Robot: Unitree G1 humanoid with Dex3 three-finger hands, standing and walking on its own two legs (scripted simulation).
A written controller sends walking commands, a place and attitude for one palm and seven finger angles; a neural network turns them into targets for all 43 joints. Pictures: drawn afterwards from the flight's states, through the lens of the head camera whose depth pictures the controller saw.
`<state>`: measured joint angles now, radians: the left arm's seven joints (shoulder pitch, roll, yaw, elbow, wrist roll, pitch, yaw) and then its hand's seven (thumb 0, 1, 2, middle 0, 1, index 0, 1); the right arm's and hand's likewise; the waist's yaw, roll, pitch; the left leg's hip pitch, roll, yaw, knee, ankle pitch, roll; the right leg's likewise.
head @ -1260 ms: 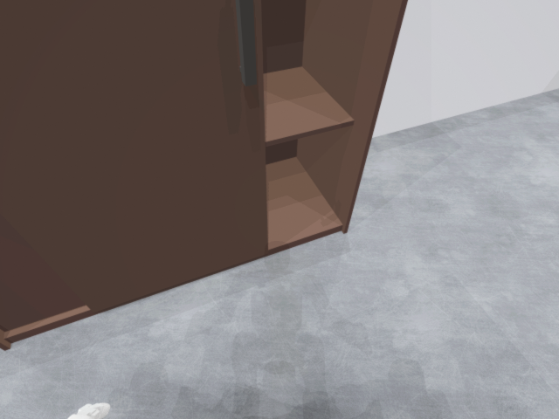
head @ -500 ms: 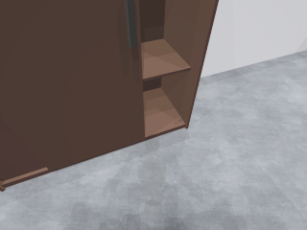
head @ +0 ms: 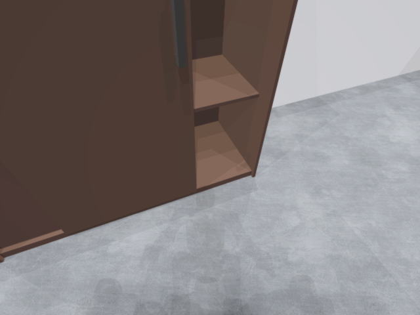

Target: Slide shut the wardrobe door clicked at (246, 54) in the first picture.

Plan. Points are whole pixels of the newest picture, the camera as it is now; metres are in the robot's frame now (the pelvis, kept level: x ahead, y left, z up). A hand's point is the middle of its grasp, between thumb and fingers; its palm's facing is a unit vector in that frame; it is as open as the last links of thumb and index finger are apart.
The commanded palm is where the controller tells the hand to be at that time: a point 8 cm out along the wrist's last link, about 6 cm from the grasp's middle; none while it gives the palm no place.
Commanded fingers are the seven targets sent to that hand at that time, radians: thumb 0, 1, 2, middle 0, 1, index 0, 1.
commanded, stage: look at it before walking up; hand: left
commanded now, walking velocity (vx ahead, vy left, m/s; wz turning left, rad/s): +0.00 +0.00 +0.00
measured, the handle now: (176, 22) +0.83 +0.15 +0.20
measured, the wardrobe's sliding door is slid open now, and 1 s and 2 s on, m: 0.37 0.37 0.37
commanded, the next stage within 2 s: walk to a spot facing it in 0.28 s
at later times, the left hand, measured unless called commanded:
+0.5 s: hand out of the picture +0.07 +0.25 -0.16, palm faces -0.03 -0.94 -0.33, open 7.4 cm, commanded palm none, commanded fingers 0.00 0.90 0.90 -0.20 -0.30 -0.20 -0.30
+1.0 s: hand out of the picture +0.05 +0.17 -0.17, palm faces -0.20 -0.95 -0.23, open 7.4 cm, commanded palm none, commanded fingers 0.00 0.90 0.90 -0.20 -0.30 -0.20 -0.30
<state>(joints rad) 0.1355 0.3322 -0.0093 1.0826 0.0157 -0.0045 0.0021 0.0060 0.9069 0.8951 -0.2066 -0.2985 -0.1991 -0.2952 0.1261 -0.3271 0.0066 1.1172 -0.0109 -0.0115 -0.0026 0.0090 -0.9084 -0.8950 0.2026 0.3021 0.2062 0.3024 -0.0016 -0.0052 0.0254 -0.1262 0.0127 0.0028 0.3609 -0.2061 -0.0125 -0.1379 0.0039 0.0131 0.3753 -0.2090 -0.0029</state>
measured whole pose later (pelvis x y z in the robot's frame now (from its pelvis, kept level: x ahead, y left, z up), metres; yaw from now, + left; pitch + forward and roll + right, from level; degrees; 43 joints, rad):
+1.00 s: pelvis -0.03 -0.01 -0.01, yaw -16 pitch +1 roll +1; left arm 0.28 0.18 0.05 0.94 0.03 0.04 0.00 0.01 0.91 0.89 -0.21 -0.30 -0.20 -0.30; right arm 0.15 -0.22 -0.06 0.96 -0.01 0.05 -0.02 0.01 -0.91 -0.90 0.20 0.30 0.20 0.30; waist 0.04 -0.01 0.06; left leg -0.43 0.04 0.01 0.96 -0.40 -0.05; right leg -0.31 0.07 0.09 0.50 -0.19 -0.05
